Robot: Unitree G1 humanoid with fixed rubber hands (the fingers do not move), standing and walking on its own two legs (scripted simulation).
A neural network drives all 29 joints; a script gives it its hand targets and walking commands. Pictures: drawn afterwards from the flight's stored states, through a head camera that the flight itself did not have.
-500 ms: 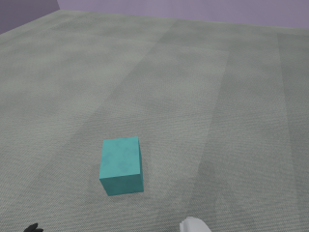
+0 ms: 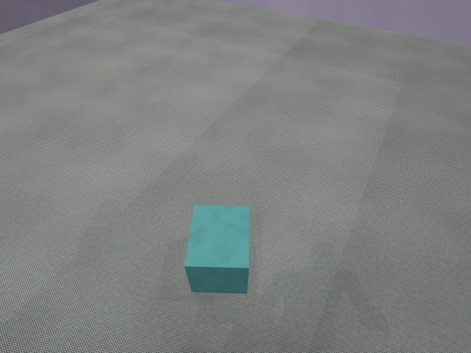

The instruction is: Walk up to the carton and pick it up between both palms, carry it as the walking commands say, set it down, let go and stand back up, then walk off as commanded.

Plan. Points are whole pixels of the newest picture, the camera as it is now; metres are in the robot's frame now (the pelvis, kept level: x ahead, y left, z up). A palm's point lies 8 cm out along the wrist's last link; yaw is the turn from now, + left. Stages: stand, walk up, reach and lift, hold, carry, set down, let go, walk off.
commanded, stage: walk up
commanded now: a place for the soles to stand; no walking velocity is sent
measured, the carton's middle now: (220, 249) +0.66 +0.09 -0.62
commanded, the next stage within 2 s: none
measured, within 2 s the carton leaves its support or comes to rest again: neither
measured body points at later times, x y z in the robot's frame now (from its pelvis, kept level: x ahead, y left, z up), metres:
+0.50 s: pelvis +0.05 -0.01 +0.00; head +0.09 +0.00 +0.45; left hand +0.18 +0.32 -0.09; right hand +0.15 -0.36 -0.07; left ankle +0.07 +0.13 -0.70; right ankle +0.08 -0.14 -0.70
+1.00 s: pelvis +0.02 -0.02 +0.00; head +0.03 -0.01 +0.45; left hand +0.13 +0.31 -0.10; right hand +0.11 -0.38 -0.07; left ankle +0.07 +0.12 -0.70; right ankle +0.08 -0.14 -0.70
